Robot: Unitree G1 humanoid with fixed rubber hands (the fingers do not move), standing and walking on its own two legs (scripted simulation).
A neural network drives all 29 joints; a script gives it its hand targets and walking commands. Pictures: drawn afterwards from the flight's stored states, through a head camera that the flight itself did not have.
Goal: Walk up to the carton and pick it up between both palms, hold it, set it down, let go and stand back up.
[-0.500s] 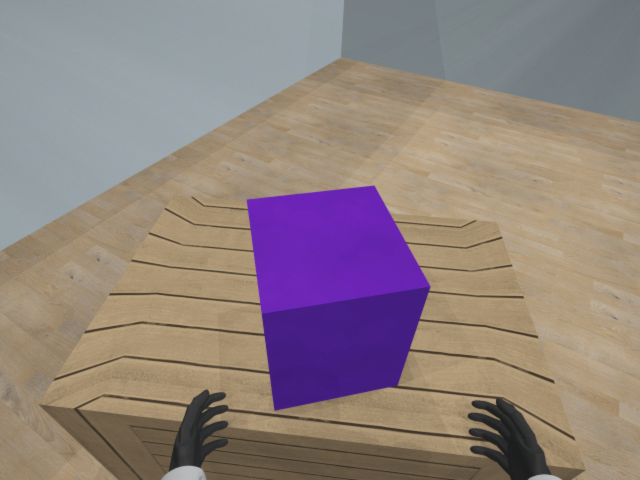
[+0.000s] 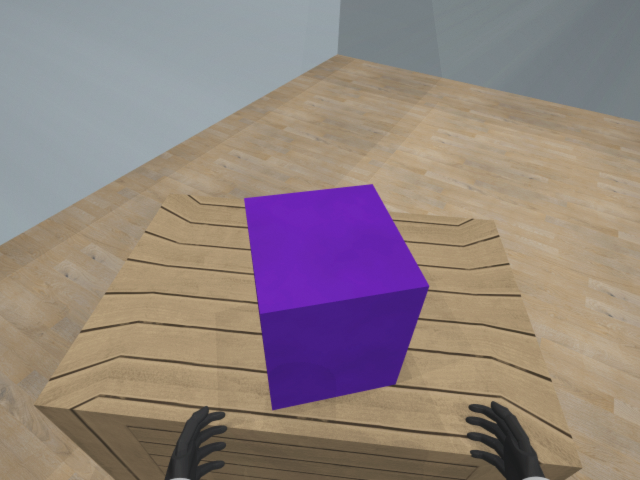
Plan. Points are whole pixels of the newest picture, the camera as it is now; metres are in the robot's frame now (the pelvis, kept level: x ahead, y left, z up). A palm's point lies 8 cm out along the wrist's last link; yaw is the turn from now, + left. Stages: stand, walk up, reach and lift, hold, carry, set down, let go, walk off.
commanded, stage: set down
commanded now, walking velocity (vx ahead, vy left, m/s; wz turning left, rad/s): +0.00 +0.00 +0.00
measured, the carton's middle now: (323, 295) +0.40 +0.05 -0.01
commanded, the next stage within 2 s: let go in 0.04 s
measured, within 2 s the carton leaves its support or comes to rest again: neither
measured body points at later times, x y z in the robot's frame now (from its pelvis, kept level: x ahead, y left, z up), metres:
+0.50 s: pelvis +0.01 +0.00 +0.00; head -0.02 +0.03 +0.45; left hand +0.15 +0.20 -0.10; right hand +0.21 -0.21 -0.06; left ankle +0.00 +0.14 -0.74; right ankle +0.01 -0.13 -0.74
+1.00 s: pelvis +0.01 +0.00 +0.00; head +0.02 +0.05 +0.45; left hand +0.10 +0.26 -0.14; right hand +0.22 -0.21 -0.06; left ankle +0.00 +0.14 -0.74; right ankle +0.01 -0.13 -0.74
